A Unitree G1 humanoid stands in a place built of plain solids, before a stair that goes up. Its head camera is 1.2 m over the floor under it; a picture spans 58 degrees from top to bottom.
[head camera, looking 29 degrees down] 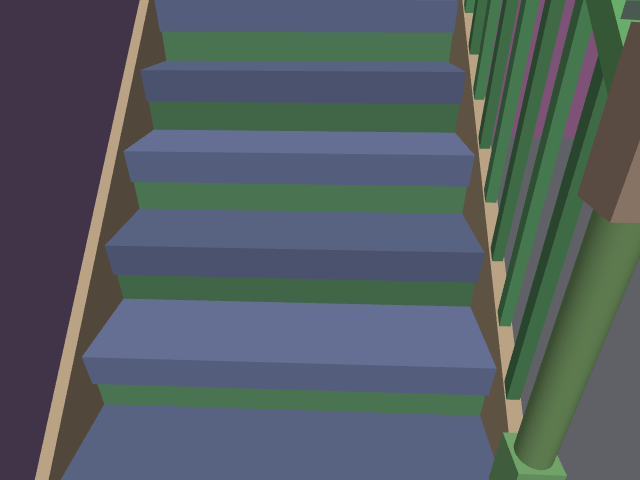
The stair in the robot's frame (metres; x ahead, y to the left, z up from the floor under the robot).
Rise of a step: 0.20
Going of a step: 0.22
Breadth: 1.05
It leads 2 degrees to the right of straight ahead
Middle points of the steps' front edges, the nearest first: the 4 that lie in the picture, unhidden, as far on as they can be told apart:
0.80 0.09 0.40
1.03 0.08 0.60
1.25 0.07 0.80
1.48 0.06 1.00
